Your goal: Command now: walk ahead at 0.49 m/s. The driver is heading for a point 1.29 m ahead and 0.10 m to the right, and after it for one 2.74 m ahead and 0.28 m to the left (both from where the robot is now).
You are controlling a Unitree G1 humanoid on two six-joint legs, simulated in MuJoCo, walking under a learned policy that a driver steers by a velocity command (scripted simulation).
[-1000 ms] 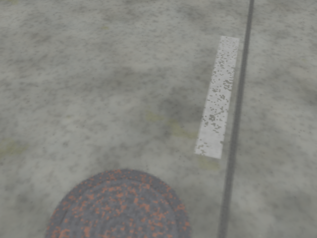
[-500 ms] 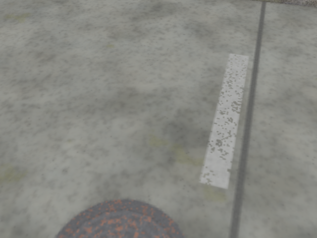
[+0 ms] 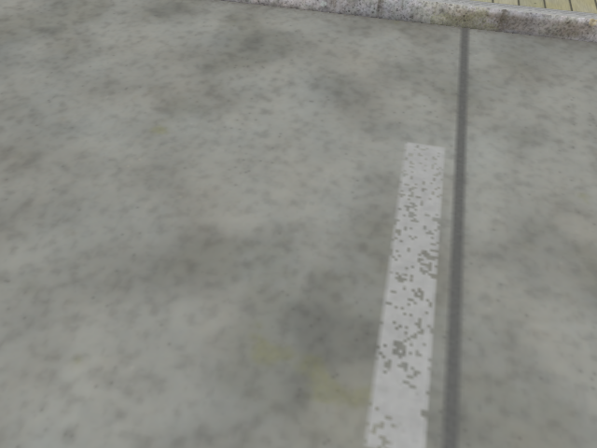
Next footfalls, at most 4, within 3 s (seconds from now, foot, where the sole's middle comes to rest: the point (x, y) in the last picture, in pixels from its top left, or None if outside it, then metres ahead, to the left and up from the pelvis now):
0.28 right None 0.34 -0.16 -0.78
0.66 left None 0.32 0.07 -0.78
2.24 right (355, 355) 0.75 -0.14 -0.78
2.78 left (255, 260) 1.05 0.12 -0.78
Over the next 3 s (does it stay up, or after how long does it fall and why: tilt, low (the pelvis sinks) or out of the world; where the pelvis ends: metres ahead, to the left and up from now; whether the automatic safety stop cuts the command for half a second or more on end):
stays up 0.99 0.04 0.00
